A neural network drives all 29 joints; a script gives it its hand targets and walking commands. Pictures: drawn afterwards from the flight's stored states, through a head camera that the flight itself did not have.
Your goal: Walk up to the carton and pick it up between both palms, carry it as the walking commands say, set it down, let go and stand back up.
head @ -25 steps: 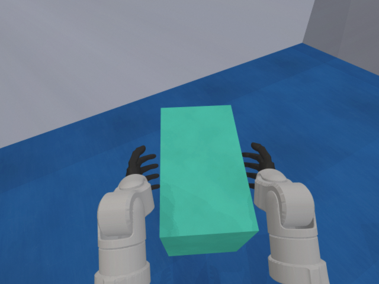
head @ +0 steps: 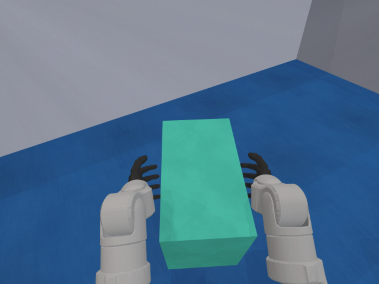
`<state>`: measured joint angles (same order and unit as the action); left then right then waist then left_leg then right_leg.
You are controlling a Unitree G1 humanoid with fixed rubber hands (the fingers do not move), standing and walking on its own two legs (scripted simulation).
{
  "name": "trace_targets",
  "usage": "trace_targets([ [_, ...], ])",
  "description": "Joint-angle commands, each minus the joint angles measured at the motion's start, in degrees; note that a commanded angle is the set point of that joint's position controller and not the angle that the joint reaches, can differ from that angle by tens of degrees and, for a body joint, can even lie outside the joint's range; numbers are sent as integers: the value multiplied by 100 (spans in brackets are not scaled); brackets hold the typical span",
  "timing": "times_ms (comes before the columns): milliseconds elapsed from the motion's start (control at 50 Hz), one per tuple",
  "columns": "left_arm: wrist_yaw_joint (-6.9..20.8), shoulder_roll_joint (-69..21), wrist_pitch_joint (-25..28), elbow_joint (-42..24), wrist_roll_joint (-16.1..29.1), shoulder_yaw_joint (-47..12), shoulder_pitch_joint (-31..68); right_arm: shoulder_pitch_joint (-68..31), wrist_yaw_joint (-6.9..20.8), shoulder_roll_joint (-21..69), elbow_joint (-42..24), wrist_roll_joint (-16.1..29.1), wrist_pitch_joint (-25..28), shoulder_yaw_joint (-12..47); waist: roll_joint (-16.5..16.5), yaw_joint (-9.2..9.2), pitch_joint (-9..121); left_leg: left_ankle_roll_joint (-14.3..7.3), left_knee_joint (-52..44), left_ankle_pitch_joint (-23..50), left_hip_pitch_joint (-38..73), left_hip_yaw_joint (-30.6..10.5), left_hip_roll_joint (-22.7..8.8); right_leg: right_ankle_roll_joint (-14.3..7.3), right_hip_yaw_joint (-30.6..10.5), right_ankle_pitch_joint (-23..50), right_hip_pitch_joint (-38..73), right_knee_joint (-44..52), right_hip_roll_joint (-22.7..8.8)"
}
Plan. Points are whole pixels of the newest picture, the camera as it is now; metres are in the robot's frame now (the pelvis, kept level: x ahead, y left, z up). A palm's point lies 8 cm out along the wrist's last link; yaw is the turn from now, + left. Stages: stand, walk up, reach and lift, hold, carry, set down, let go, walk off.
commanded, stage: carry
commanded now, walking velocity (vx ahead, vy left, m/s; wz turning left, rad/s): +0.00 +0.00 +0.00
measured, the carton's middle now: (199, 192) +0.35 +0.01 +0.02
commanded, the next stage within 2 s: hold in 1.04 s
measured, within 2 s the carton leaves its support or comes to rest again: neither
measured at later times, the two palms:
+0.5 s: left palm (142, 189) +0.31 +0.13 +0.09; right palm (261, 188) +0.30 -0.11 +0.09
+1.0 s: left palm (139, 191) +0.31 +0.13 +0.09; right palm (258, 190) +0.30 -0.11 +0.09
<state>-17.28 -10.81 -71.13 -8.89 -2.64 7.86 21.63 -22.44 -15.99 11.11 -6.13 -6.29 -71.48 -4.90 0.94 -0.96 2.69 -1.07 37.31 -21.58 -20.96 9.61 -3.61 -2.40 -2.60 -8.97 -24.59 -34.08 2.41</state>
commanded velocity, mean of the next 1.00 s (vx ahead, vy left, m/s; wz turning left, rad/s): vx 0.00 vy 0.00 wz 0.00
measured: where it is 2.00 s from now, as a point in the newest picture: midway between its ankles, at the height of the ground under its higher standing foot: outside the picture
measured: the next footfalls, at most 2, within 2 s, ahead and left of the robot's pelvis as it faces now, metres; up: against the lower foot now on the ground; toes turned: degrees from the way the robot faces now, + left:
none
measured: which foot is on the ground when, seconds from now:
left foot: down 0.00-1.00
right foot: down 0.00-1.00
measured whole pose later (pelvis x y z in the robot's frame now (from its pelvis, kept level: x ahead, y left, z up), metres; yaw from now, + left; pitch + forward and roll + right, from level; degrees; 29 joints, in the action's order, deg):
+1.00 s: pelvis +0.00 +0.01 +0.00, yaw -2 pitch +0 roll +1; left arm -15.4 -10.8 -63.0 -2.4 -3.4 9.4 21.6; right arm -22.6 -14.9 11.1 0.2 -8.2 -63.3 -5.0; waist -0.3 -0.7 1.8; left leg -1.6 36.5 -15.1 -21.4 10.7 -4.1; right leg -1.6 -2.6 -11.4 -24.6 -36.0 2.4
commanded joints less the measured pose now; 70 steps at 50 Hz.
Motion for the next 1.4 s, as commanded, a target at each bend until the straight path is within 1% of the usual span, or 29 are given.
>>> trace_targets([
  [0, 1409, -5937, 190, -124, 1441, -2852, 2255, -2508, 1156, 5926, -708, 1857, 352, 2466, -292, 203, 2103, -397, -905, -577, 1836, -1009, -502, -21, -743, -1028, -574, 903, -536],
  [40, 1408, -5895, 184, 31, 1344, -2764, 2309, -2598, 1179, 5806, -580, 1824, 377, 2413, -1139, 217, 1945, -747, -1655, -1085, 1464, -1808, -1365, 61, 24, -962, -631, -543, -61],
  [80, 1414, -5891, 179, 77, 1373, -2887, 2558, -2534, 1196, 5753, -462, 1740, 382, 2403, -1147, 221, 1653, -1093, -2015, -1161, 831, -2019, -1953, 17, 71, -1380, -805, -1713, -123],
  [140, 1486, -5793, 241, 605, 1308, -2564, 2381, -2891, 1172, 5682, -451, 1679, 457, 2466, -426, 39, 1765, -744, -1288, -173, 282, -1190, -1549, 23, 149, -941, 177, -453, -304],
  [180, 1517, -5813, 365, 556, 1356, -2582, 2391, -2864, 1174, 5645, -512, 1641, 594, 2402, -431, 36, 2106, -532, -700, 496, 565, -902, -1219, -55, -26, -513, 580, 225, -288],
  [220, 1516, -5787, 432, 358, 1379, -2598, 2399, -2788, 1167, 5753, -628, 1686, 646, 2454, 424, 122, 2272, -220, 264, 289, 279, -404, -571, -254, -988, 1735, 1230, 768, -957],
  [240, 1516, -5870, 481, 54, 1469, -2743, 2467, -2754, 1187, 5894, -765, 1779, 649, 2590, 894, 117, 2377, -53, 673, -417, 20, -260, -138, -422, -1755, 1832, 1397, 1005, -1371],
  [260, 1510, -5860, 486, 208, 1412, -2710, 2373, -2612, 1207, 5881, -548, 1740, 629, 2539, 1056, 90, 2418, -19, 723, -798, -201, -321, 57, -544, -2118, 1370, 1516, 1190, -1528],
  [280, 1482, -6071, 497, -399, 1585, -2921, 2409, -2886, 1192, 6104, -1268, 2045, 632, 2860, 1092, 58, 2361, -25, 820, -911, -338, -438, 81, -614, -2151, 1164, 1559, 1266, -1535],
  [380, 1476, -5911, 581, -263, 1394, -2856, 2317, -2250, 1241, 6019, -542, 1807, 634, 2556, 387, 153, 2657, -122, -565, 185, 783, -404, 22, -434, -1230, 1871, 1265, 805, -1124],
  [420, 1478, -5948, 549, -316, 1411, -2941, 2398, -2512, 1287, 6042, -761, 1899, 651, 2582, -2, 191, 2664, -225, -755, 304, 1562, -624, -243, -229, -907, 777, 483, 653, -894],
  [460, 1523, -5636, 610, 396, 1129, -2608, 2190, -2272, 1349, 5681, 10, 1601, 728, 2221, -422, 170, 2520, -435, -885, 644, 1715, -1019, -751, -125, -371, 573, 158, 180, -503],
  [480, 1528, -5855, 642, 54, 1267, -2802, 2298, -2494, 1365, 5787, -491, 1756, 786, 2385, -610, 157, 2443, -510, -986, 903, 1679, -1113, -936, -125, -218, 386, 74, -25, -364],
  [520, 1550, -6030, 601, 41, 1318, -2881, 2230, -2585, 1377, 5937, -693, 1848, 748, 2583, -468, 107, 2276, -656, -1100, 1016, 1296, -1154, -1147, -100, 35, -527, 172, -303, -204],
  [600, 1624, -5554, 756, 796, 1069, -2568, 2317, -2264, 1437, 5497, 365, 1403, 917, 2013, -405, 129, 2457, -535, -797, 1347, 1351, -789, -928, -136, -163, 948, 437, 29, -448],
  [700, 1681, -5648, 1000, 418, 1220, -2657, 2403, -2677, 1453, 5595, -292, 1646, 1195, 2265, 48, 133, 2508, -413, -576, 102, 1080, -655, -577, -293, -540, 1144, 762, 404, -682],
  [840, 1611, -5297, 1078, 862, 1017, -2345, 2044, -2307, 1400, 5239, 189, 1463, 1269, 1950, -19, 111, 2418, -419, -636, 174, 1155, -642, -543, -287, -571, 1018, 613, 481, -677],
  [860, 1572, -5615, 1036, -87, 1381, -2811, 2354, -2323, 1363, 5599, -499, 1736, 1203, 2250, -123, 116, 2358, -423, -723, 219, 1156, -680, -581, -270, -530, 982, 525, 401, -663],
  [880, 1604, -5297, 1055, 867, 996, -2391, 2067, -2177, 1396, 5244, 318, 1395, 1245, 1885, -123, 105, 2418, -456, -698, 252, 1188, -676, -608, -278, -506, 1059, 577, 388, -648],
  [980, 1577, -5603, 1029, 131, 1279, -2743, 2163, -2388, 1373, 5526, -509, 1722, 1240, 2269, -182, 108, 2259, -505, -870, 43, 1089, -751, -662, -251, -420, 678, 435, 328, -593],
  [1020, 1595, -5419, 1056, 591, 1082, -2537, 2083, -2255, 1400, 5408, 48, 1547, 1260, 2054, -217, 104, 2273, -524, -904, 66, 1099, -753, -704, -263, -409, 707, 431, 297, -544],
  [1040, 1794, -3519, 1683, 2602, -859, -527, 328, -767, 1737, 3800, 2059, -359, 1878, 228, -692, -156, -117, -184, -1362, -40, 690, -1629, 815, -67, -440, -826, 1543, 1085, 45],
  [1060, 1840, -3678, 2103, 3979, -634, -1013, 825, -1101, 1795, 3812, 3614, -289, 2371, 536, -666, -116, 105, -86, -1320, 371, 626, -1540, 739, -104, -433, -442, 1623, 956, 49],
  [1120, 1993, -3735, 3032, 1895, 40, -2200, 1596, -2155, 1914, 3468, 1266, 201, 3374, 1644, -219, -181, 2134, -20, -1107, 1778, 1058, -1689, 598, -64, -642, 730, 2166, 679, 180],
  [1180, 2229, -5448, 3284, 1588, 448, -2809, 2388, -3748, 2346, 5252, 326, 1108, 3510, 3092, 273, -643, 3536, -120, -810, 2332, 1407, -1746, 640, -14, -645, 1130, 2616, 357, 230],
  [1240, 2299, -5375, 3309, 1591, 494, -2696, 2645, -3195, 2398, 5339, 1169, 955, 3404, 2930, 244, -375, 2902, -146, -976, 1497, 1158, -1756, 608, 13, -591, 532, 2466, 452, 187],
  [1260, 2288, -6283, 3318, 1553, 531, -2947, 2936, -3210, 2557, 6587, 1591, 1035, 3296, 3467, -27, -667, 2138, -183, -1008, 1316, 1349, -1755, 541, -99, -524, -115, 2043, 638, 16],
  [1340, 2543, -6160, 3219, 3454, -60, -1754, 3565, -3421, 2745, 5941, 3635, 48, 3309, 1623, -419, -49, 633, -249, -1505, -1178, 368, -1944, 345, -127, -442, -1639, 2256, 482, 134],
  [1380, 2652, -6408, 3375, 3818, -167, -1592, 4124, -3771, 2809, 5973, 3930, -57, 3571, 1127, -847, 133, 318, -252, -1674, -1669, -177, -2056, 221, -167, -366, -1309, 2583, 221, 164],
])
